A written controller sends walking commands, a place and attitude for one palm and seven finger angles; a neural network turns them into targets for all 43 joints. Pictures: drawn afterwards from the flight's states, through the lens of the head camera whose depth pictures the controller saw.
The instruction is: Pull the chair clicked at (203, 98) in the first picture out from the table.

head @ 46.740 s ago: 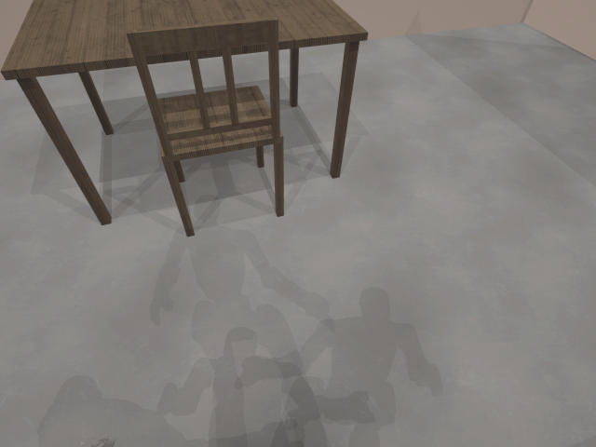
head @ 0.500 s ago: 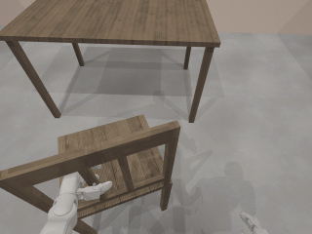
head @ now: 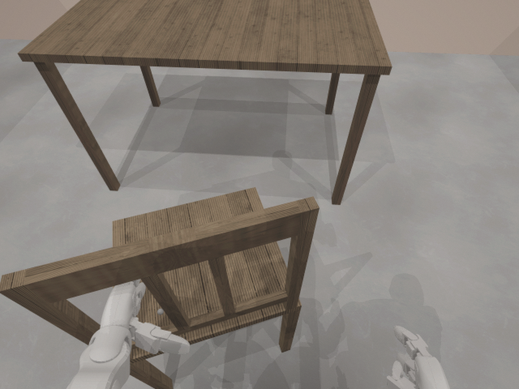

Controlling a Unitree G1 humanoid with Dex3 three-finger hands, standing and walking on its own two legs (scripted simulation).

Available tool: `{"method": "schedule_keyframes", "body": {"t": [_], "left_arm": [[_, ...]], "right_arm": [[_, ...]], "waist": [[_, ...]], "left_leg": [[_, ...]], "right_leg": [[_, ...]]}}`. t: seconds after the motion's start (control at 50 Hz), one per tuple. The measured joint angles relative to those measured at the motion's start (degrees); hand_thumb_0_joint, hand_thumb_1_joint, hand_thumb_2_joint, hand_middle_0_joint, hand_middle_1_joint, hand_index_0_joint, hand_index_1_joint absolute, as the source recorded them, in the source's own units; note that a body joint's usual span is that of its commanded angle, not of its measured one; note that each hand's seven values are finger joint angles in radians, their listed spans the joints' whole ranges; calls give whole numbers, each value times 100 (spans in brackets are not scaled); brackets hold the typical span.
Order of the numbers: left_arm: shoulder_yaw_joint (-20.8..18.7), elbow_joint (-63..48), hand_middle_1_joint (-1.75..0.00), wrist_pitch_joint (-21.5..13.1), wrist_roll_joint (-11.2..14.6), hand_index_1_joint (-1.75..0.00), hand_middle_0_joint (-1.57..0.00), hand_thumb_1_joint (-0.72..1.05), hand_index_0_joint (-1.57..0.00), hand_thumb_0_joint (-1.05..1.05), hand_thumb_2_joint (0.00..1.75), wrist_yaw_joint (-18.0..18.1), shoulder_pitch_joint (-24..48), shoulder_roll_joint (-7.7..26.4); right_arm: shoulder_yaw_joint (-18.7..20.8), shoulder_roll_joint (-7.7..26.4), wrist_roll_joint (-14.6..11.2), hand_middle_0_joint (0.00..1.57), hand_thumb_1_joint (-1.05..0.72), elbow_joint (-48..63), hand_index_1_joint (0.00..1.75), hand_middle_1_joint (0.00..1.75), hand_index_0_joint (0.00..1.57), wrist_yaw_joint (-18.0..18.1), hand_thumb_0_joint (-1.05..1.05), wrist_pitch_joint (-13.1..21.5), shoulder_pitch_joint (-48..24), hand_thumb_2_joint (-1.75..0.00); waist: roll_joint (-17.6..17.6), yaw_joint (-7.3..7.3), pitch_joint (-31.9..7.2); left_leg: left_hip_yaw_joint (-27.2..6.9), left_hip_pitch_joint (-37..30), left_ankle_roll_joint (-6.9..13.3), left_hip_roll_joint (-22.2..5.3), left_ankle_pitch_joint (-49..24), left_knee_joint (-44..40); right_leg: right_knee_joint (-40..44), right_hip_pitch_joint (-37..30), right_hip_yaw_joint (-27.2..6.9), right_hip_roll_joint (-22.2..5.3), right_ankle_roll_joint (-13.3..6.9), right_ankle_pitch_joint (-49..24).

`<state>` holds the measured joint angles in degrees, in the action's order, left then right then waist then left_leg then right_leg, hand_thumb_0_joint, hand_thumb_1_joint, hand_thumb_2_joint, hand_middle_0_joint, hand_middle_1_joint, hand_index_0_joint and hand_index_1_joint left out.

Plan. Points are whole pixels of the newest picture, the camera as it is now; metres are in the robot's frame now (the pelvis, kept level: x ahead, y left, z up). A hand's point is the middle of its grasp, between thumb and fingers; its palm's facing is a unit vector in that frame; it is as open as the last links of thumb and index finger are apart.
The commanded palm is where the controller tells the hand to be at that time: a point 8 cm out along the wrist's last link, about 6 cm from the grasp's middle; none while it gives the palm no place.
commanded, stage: draw the fingers out of the gap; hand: left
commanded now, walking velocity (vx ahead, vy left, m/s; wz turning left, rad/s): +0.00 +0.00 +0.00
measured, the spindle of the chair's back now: (169, 302) +0.28 +0.18 -0.08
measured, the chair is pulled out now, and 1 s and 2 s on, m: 0.59 0.59 0.59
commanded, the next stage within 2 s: draw the hand back to the body in 0.84 s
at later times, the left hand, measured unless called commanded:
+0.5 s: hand (152, 353) +0.19 +0.17 -0.04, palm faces +0.10 -0.97 -0.21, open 17.5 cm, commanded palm +0.16 +0.22 -0.02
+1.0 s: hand out of the picture +0.12 +0.17 -0.04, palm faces +0.12 -0.98 -0.17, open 17.5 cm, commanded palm +0.09 +0.22 -0.01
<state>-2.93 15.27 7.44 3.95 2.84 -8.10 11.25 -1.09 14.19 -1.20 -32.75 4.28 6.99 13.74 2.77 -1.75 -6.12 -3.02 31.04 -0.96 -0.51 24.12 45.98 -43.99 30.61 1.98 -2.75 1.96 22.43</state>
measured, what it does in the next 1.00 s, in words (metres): stands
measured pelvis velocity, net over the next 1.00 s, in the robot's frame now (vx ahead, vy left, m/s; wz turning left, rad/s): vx -0.01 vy -0.01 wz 0.03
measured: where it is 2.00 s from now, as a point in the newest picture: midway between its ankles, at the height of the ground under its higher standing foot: outside the picture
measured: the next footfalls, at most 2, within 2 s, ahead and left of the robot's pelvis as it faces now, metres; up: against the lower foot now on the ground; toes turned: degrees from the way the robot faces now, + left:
none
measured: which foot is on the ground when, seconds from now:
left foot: down 0.00-1.00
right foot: down 0.00-1.00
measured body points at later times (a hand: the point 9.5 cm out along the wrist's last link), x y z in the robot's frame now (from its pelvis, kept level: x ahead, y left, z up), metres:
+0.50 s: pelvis -0.01 -0.01 -0.01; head +0.02 -0.02 +0.44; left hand +0.18 +0.22 -0.03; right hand +0.15 -0.27 -0.09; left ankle -0.01 +0.13 -0.71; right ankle -0.01 -0.14 -0.71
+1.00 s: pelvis -0.01 -0.01 -0.02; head +0.01 -0.02 +0.43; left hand +0.11 +0.22 -0.03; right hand +0.18 -0.25 -0.09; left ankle -0.01 +0.13 -0.71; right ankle -0.01 -0.14 -0.71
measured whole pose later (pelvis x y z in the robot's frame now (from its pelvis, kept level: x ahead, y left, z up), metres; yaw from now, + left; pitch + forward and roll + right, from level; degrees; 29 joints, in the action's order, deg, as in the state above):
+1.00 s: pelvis -0.01 -0.01 -0.02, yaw +2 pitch +10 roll -2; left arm -1.2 -7.9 5.6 5.0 0.5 -39.0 11.4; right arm 0.9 11.7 -1.7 -30.9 7.2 9.8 13.5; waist 2.7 -1.0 -9.4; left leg -5.8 37.3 -1.9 -0.6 27.2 54.2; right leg -51.7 35.7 4.4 -2.6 0.9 26.1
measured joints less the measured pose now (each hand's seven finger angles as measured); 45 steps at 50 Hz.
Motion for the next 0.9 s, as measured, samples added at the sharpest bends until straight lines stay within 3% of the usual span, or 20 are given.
{"method": "schedule_keyframes", "body": {"t": [0.12, 0.28, 0.54, 0.9], "left_arm": [[-36, -38, -5, 79, 21, -5, -2, -54, -2, -1, 21, -25, 42, 19], [-53, -567, -1, 110, 67, -1, -1, -53, -1, -1, 21, -36, -707, 56], [35, -1183, 0, -24, 112, 0, -1, -54, 0, -1, 21, -117, -1538, 86], [155, -2115, 0, -65, 24, 0, -1, -53, 0, -1, 21, -179, -2858, 38]], "right_arm": [[-15, 35, 4, 20, -90, -22, 30, 30, 21, 38, 1, -17, 37, -90], [52, 57, -17, 20, -90, 116, 30, 30, 21, 69, 1, -17, 186, -90], [103, 2, -28, 20, -90, 62, 30, 30, 21, 188, 1, 219, 105, -90], [175, -221, -47, 20, -90, 184, 30, 30, 21, 271, 1, 243, -25, -90]], "waist": [[-19, -25, -12], [-17, -94, -59], [15, -43, -121], [1, 62, -300]], "left_leg": [[-24, 78, -26, -12, 7, 65], [-23, 100, -63, -56, 33, 100], [-145, 275, -95, -40, 107, 337], [-248, 509, -100, -15, 267, 698]], "right_leg": [[-90, 85, 21, 12, -29, 24], [-151, 129, 18, 55, -63, 56], [-375, 250, 131, 41, -96, 165], [-678, 416, 224, 21, -104, 331]]}}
